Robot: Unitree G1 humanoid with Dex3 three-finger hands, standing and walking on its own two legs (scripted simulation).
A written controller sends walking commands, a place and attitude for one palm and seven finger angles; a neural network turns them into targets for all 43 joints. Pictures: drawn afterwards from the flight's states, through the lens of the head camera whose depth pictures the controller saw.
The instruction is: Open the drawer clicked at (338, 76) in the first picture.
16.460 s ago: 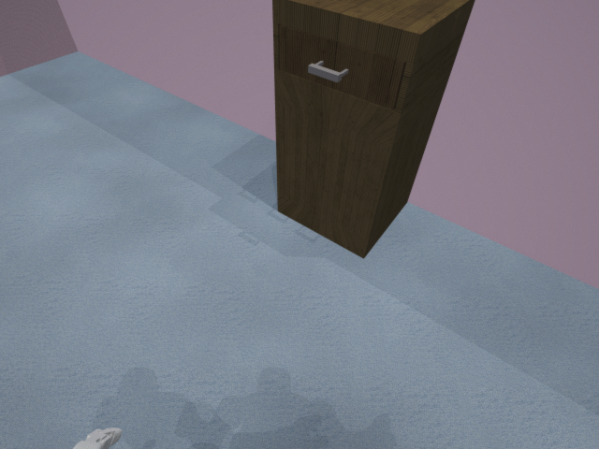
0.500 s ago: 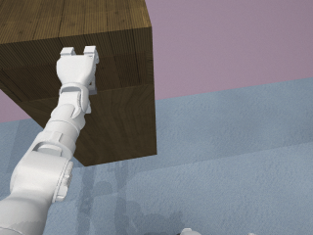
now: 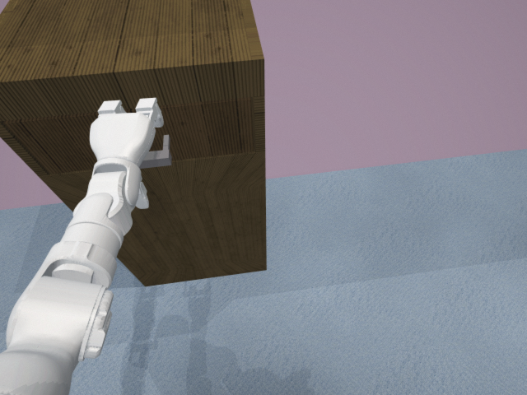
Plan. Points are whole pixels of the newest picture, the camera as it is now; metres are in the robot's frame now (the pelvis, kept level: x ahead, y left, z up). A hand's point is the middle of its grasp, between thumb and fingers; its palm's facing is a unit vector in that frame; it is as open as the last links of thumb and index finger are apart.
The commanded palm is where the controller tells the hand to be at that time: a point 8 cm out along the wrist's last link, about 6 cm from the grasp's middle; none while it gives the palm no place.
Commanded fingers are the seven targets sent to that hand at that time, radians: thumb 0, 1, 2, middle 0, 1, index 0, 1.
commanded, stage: lower the fingers behind the handle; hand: left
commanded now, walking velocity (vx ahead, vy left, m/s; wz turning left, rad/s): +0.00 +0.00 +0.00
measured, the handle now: (142, 151) +0.54 +0.21 +0.02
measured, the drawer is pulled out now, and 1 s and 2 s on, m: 0.00 0.00 0.00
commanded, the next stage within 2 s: lift the fingers back up to retry in 1.60 s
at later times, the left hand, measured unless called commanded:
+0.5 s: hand (131, 167) +0.49 +0.22 +0.04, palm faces +0.10 +0.01 -1.00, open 13.8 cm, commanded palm +0.47 +0.21 +0.09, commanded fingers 0.00 -0.50 0.30 -0.30 -1.20 -0.30 -1.20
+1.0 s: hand (125, 177) +0.48 +0.23 +0.02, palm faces +0.01 +0.01 -1.00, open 13.8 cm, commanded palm +0.47 +0.21 +0.06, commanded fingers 0.00 -0.50 0.30 -0.30 -1.20 -0.30 -1.20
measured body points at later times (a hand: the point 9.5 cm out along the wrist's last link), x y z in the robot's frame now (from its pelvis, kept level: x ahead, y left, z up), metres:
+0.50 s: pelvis -0.01 +0.01 -0.02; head +0.09 +0.00 +0.42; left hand +0.48 +0.21 +0.09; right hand +0.02 -0.27 -0.14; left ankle -0.02 +0.11 -0.72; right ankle -0.01 -0.11 -0.72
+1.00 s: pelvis -0.01 +0.02 -0.02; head +0.09 +0.02 +0.42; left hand +0.47 +0.23 +0.08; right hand +0.01 -0.26 -0.15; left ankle -0.02 +0.11 -0.72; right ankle -0.01 -0.11 -0.72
